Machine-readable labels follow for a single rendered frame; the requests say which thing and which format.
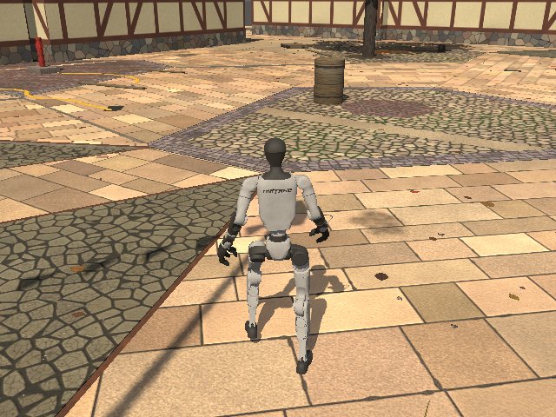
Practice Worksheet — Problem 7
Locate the right robot shin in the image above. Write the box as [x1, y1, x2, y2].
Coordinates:
[295, 300, 310, 362]

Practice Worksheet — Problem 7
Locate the robot right upper arm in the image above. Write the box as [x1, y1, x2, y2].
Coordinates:
[295, 175, 321, 221]

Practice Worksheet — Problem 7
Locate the robot left forearm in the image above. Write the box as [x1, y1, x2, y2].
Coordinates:
[221, 212, 242, 248]

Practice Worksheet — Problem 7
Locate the robot left hand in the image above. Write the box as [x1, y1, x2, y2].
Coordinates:
[217, 244, 237, 266]

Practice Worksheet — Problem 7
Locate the robot right hand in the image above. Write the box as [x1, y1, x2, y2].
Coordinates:
[309, 228, 329, 243]

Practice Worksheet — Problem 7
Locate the robot right thigh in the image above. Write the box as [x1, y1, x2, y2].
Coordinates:
[290, 243, 310, 316]

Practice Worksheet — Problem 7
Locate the robot left upper arm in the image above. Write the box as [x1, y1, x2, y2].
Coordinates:
[234, 176, 258, 226]

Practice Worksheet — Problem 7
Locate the robot right forearm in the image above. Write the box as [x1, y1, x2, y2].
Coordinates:
[313, 206, 328, 232]

